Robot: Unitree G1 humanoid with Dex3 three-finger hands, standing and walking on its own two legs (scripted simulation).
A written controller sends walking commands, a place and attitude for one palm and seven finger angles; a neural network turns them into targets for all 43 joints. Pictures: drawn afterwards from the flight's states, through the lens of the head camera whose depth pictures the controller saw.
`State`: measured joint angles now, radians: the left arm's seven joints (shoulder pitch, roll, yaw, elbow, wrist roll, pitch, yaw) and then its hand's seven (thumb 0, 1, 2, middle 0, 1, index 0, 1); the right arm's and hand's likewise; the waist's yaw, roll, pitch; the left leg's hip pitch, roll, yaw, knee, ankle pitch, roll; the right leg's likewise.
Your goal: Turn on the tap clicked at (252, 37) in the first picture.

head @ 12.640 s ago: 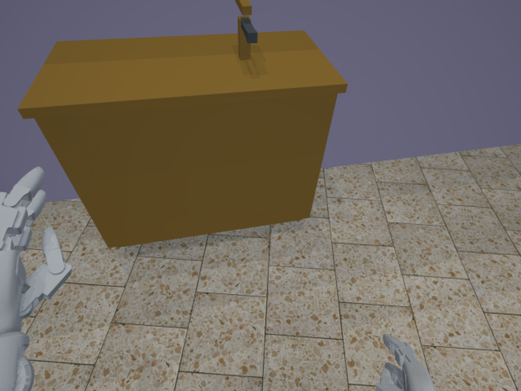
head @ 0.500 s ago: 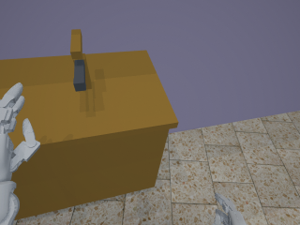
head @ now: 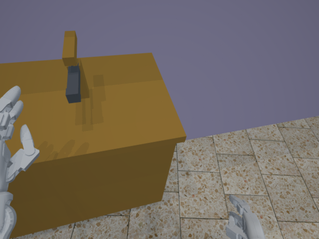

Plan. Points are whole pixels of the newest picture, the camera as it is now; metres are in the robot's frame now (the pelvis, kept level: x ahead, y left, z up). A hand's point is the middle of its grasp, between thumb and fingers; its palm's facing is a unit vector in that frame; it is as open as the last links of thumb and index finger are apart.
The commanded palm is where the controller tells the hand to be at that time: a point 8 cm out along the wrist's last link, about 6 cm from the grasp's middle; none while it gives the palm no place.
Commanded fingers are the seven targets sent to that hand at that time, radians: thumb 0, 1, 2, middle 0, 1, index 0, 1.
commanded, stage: shuffle to correct the standing spot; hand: left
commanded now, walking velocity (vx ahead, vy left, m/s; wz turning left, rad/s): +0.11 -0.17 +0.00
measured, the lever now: (73, 95) +0.39 +0.26 +0.13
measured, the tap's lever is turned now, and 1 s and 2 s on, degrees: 0 0 0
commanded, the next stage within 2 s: come to a stop and stand still in 0.54 s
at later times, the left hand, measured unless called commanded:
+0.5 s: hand (77, 142) +0.25 +0.19 +0.16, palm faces +0.38 -0.85 -0.35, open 7.4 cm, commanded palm +0.19 +0.23 +0.18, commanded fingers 0.00 0.90 0.90 -0.20 -0.30 -0.20 -0.30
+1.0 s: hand (106, 128) +0.28 +0.15 +0.17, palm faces +0.38 -0.83 -0.40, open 7.4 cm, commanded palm +0.23 +0.18 +0.18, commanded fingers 0.00 0.90 0.90 -0.20 -0.30 -0.20 -0.30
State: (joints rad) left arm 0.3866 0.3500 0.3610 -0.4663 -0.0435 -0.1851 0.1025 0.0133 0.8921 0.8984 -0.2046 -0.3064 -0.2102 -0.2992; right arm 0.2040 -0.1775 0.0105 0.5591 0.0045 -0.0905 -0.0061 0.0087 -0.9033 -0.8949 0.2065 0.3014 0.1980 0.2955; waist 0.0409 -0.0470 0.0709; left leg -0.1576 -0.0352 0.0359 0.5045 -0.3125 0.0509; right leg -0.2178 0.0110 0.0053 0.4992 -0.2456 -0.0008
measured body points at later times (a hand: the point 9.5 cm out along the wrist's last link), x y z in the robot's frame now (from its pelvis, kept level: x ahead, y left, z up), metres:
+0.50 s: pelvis +0.03 -0.05 -0.01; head +0.05 -0.03 +0.44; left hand +0.22 +0.23 +0.18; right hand +0.19 -0.30 -0.09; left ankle +0.01 +0.07 -0.74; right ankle +0.02 -0.12 -0.74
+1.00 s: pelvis +0.07 -0.10 +0.00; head +0.09 -0.08 +0.45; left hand +0.25 +0.19 +0.19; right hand +0.23 -0.33 -0.08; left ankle +0.08 +0.01 -0.74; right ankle +0.08 -0.18 -0.74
